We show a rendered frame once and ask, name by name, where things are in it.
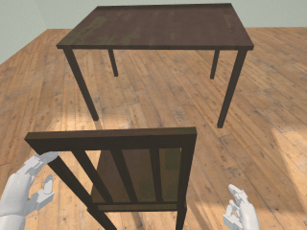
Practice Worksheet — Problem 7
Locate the table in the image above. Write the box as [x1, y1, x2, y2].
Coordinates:
[56, 3, 254, 128]

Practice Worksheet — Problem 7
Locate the robot left hand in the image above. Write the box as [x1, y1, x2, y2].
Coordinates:
[0, 151, 59, 218]

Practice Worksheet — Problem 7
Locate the robot right hand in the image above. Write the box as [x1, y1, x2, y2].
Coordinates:
[223, 184, 261, 230]

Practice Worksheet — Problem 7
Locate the chair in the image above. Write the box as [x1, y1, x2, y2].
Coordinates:
[24, 126, 198, 230]

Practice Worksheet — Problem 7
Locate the robot left forearm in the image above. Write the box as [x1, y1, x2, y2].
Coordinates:
[0, 215, 26, 230]

